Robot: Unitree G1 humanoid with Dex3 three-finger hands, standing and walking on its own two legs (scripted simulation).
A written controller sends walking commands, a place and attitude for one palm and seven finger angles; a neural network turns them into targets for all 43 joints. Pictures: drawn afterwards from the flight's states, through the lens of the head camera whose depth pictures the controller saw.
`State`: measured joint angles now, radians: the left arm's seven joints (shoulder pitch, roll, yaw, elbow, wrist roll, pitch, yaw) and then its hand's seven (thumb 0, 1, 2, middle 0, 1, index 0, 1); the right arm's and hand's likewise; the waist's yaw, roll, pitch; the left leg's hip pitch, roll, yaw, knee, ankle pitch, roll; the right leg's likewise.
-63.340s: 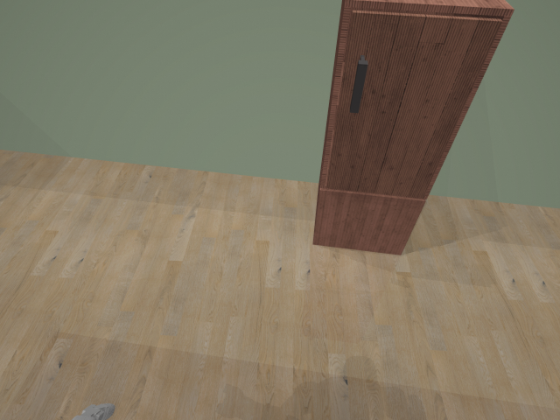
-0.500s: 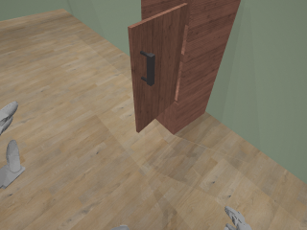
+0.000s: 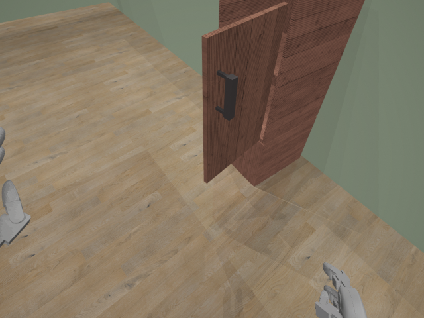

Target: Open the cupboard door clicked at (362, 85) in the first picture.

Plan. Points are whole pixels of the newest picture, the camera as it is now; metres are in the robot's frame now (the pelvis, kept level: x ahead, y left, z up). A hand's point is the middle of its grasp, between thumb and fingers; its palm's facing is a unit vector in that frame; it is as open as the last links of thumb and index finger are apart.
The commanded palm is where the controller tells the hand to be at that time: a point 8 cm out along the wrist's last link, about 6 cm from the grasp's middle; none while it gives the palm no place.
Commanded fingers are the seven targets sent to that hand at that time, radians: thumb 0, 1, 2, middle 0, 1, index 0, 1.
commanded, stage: stop stepping back and stand still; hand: left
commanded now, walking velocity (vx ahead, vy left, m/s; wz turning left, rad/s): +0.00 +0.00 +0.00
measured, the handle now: (224, 95) +0.69 +0.02 +0.04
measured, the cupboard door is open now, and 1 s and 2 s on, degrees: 100 100 100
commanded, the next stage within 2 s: let the arm hang, fingers relaxed in 0.96 s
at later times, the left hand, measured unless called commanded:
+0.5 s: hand out of the picture +0.17 +0.31 +0.16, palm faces +0.41 -0.77 -0.49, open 7.4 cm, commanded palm +0.11 +0.34 +0.18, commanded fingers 0.00 0.90 0.90 -0.20 -0.30 -0.20 -0.30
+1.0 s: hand out of the picture +0.15 +0.30 +0.15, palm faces +0.43 -0.77 -0.46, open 7.4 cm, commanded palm +0.09 +0.34 +0.18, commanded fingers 0.00 0.90 0.90 -0.20 -0.30 -0.20 -0.30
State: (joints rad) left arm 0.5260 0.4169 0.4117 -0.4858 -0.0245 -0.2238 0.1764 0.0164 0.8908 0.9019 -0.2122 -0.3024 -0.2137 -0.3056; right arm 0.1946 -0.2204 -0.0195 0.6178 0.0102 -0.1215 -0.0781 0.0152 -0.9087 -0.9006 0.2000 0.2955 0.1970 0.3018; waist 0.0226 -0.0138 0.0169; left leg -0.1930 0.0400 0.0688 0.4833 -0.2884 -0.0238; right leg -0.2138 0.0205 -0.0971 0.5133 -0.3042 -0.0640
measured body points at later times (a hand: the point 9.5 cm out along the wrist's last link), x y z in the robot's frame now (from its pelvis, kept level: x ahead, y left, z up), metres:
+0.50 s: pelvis -0.02 +0.04 +0.00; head +0.00 +0.05 +0.45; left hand +0.15 +0.35 +0.19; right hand +0.14 -0.19 -0.08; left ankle -0.02 +0.13 -0.74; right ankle -0.02 -0.07 -0.74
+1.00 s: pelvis -0.05 +0.04 +0.01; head -0.04 +0.04 +0.46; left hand +0.12 +0.34 +0.18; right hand +0.12 -0.19 -0.08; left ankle -0.02 +0.13 -0.74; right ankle -0.02 -0.07 -0.74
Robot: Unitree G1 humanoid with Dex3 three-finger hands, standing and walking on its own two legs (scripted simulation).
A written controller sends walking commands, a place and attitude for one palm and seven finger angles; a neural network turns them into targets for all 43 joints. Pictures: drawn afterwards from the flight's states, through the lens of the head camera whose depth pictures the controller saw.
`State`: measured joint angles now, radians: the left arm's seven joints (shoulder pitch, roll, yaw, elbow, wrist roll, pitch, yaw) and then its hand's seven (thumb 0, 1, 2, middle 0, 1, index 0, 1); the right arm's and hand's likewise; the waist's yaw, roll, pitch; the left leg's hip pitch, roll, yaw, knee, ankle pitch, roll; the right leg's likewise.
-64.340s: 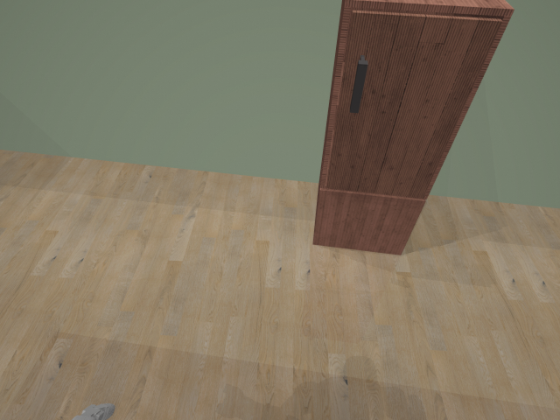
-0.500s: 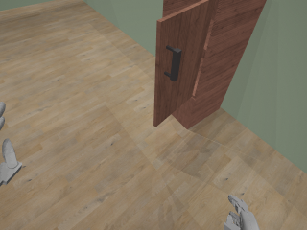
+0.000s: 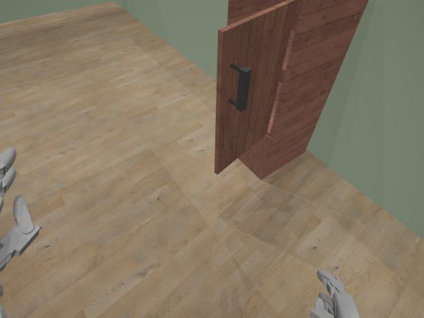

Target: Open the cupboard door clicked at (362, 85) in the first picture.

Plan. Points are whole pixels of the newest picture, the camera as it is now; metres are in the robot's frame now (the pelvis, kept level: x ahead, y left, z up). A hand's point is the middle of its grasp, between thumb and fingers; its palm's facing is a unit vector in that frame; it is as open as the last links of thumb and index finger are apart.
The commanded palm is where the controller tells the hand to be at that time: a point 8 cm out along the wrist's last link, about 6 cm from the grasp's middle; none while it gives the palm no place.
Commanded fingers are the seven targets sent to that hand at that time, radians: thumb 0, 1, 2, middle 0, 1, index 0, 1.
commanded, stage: let the arm hang, fingers relaxed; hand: left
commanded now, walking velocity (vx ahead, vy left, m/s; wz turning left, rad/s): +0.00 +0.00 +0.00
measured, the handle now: (237, 87) +0.74 -0.03 +0.03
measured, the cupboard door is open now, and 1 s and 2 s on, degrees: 100 100 100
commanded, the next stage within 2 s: look to check the result in 1.16 s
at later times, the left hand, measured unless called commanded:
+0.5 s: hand out of the picture +0.02 +0.17 -0.18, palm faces +0.03 -0.98 -0.20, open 7.0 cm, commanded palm none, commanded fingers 0.00 0.90 0.90 -0.20 -0.30 -0.20 -0.30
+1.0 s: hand out of the picture +0.03 +0.16 -0.17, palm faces +0.03 -0.98 -0.21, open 7.3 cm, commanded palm none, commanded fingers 0.00 0.90 0.90 -0.20 -0.30 -0.20 -0.30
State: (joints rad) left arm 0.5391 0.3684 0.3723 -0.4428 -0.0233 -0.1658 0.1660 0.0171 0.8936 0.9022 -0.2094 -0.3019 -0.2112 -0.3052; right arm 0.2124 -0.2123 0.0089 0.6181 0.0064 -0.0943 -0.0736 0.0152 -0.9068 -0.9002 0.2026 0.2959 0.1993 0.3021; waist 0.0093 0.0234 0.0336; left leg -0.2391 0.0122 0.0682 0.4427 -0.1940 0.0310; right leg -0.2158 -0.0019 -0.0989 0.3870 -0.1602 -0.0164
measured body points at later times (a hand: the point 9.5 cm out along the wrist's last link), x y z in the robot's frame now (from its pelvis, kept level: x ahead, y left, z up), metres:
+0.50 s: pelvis +0.00 -0.02 +0.00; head +0.03 -0.01 +0.44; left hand +0.02 +0.22 -0.16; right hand +0.01 -0.27 -0.15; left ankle +0.03 +0.10 -0.74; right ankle +0.03 -0.11 -0.74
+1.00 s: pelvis +0.01 -0.02 +0.00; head +0.02 -0.03 +0.45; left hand +0.03 +0.21 -0.15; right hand +0.01 -0.23 -0.17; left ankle +0.03 +0.10 -0.74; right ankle +0.03 -0.11 -0.74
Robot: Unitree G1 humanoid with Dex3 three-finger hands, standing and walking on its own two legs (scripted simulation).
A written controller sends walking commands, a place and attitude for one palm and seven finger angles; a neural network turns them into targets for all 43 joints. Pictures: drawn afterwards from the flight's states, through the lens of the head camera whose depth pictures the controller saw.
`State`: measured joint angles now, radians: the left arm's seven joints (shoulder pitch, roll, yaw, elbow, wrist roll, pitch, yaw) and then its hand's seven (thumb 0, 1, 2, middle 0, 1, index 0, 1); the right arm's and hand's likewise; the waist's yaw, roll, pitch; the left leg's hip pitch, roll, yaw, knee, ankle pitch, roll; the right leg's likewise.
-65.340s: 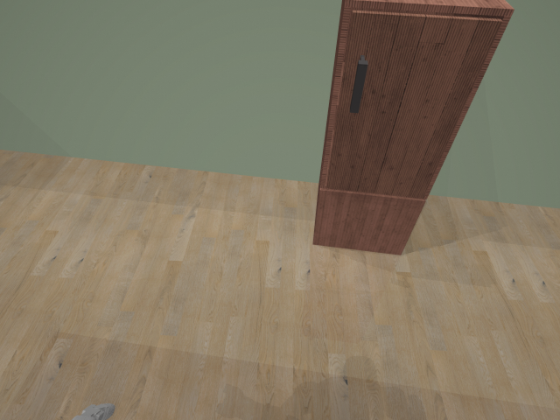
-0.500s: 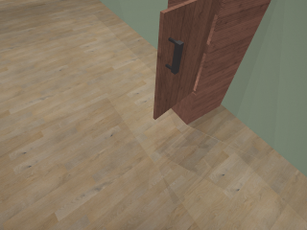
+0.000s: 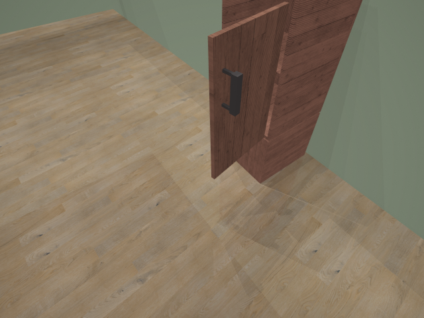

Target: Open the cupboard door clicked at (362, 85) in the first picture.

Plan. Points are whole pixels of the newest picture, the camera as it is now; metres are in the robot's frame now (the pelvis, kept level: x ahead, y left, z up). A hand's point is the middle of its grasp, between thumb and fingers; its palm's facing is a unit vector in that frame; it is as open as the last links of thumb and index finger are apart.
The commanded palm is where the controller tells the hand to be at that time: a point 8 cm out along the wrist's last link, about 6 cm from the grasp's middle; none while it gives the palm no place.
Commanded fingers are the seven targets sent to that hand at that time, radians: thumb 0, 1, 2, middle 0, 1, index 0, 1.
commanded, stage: let the arm hang, fingers relaxed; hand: left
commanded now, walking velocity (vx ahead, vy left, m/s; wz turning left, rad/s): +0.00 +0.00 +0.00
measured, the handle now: (230, 92) +0.73 -0.01 +0.03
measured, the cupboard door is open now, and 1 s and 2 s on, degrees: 100 100 100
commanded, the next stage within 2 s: look to check the result in 0.16 s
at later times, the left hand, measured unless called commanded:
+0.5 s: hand out of the picture +0.02 +0.18 -0.17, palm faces +0.03 -0.97 -0.24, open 7.3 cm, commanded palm none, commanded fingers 0.00 0.90 0.90 -0.20 -0.30 -0.20 -0.30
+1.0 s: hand out of the picture +0.05 +0.19 -0.17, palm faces +0.01 -0.96 -0.26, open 7.3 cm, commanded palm none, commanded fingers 0.00 0.90 0.90 -0.20 -0.30 -0.20 -0.30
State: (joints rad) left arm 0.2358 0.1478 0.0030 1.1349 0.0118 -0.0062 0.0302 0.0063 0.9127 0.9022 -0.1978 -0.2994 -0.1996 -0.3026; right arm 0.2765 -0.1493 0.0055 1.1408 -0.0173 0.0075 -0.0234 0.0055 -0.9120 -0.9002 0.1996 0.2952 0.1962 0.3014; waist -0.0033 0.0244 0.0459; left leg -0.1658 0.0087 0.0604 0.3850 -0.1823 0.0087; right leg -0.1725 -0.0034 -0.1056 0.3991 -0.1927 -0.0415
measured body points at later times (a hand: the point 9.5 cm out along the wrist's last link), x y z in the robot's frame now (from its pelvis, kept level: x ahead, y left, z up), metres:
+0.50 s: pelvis +0.01 +0.00 +0.00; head +0.03 -0.02 +0.45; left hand +0.02 +0.23 -0.15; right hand +0.01 -0.23 -0.17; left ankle +0.02 +0.11 -0.74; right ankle +0.02 -0.09 -0.74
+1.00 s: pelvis +0.02 -0.01 +0.00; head +0.04 -0.02 +0.45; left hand +0.05 +0.24 -0.14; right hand +0.04 -0.26 -0.16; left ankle +0.02 +0.11 -0.74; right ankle +0.02 -0.09 -0.74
